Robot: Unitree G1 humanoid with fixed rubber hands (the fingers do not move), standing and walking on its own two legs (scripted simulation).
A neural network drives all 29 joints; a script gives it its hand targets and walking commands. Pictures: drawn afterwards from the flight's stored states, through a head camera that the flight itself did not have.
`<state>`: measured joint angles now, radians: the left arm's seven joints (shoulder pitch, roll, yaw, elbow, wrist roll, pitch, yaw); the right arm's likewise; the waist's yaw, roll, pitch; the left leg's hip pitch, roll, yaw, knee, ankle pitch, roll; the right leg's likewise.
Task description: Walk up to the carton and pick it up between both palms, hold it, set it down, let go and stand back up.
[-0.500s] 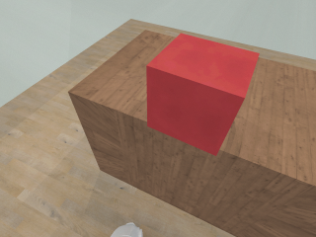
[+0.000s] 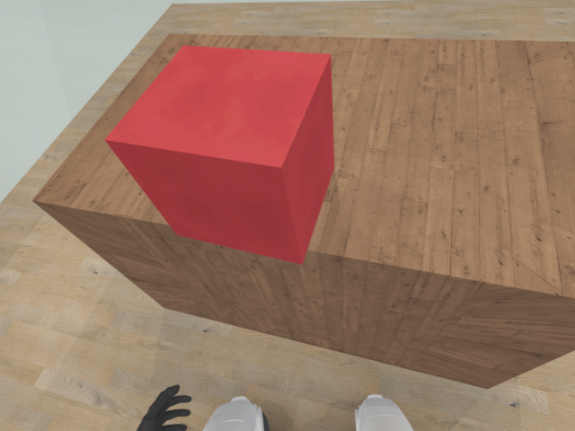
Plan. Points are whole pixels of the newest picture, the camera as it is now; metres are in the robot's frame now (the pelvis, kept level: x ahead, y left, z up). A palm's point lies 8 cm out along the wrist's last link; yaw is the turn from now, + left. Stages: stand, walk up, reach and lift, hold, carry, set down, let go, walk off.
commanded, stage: walk up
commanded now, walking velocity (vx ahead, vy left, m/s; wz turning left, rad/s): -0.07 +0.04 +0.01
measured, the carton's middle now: (243, 156) +0.52 +0.07 +0.05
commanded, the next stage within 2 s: none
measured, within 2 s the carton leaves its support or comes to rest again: neither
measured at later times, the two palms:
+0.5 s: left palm out of the picture -0.09 +0.26 -0.11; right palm out of the picture +0.02 -0.26 -0.14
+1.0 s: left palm out of the picture -0.12 +0.33 -0.13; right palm out of the picture -0.19 -0.11 -0.10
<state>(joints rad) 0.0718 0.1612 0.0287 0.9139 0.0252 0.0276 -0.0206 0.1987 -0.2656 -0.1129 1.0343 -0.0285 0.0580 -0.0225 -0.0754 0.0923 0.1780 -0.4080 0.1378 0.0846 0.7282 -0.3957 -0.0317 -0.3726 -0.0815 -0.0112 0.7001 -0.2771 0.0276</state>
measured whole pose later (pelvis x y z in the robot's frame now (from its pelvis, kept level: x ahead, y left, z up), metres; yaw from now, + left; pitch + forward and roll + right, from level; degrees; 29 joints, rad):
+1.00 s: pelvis -0.13 +0.08 +0.03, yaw +1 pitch +1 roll -1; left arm 0.27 0.24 0.08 1.14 0.03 0.06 -0.02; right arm 0.42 -0.06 0.00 1.13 -0.01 -0.05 -0.03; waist -0.06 -0.07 -0.09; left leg -0.15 -0.03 0.08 0.26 -0.14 0.07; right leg -0.35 -0.02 0.01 0.92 -0.24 0.08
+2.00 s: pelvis +0.04 +0.01 +0.01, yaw +2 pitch -1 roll +1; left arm 0.33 0.06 -0.01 1.14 0.00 -0.01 0.03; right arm 0.09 -0.10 -0.01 1.04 0.00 -0.02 -0.05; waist 0.04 -0.05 0.15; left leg -0.28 0.02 0.11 0.55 -0.26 0.02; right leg -0.19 -0.03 -0.07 0.83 -0.54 -0.02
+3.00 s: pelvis +0.01 +0.12 +0.02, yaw +1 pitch -1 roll -2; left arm 0.09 0.28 0.10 1.04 0.00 0.10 0.02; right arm 0.09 -0.15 -0.01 0.97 -0.01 0.00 -0.02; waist 0.01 -0.04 0.17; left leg -0.34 0.04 0.05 0.51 -0.16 0.04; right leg -0.36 0.05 0.10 1.06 -0.46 0.08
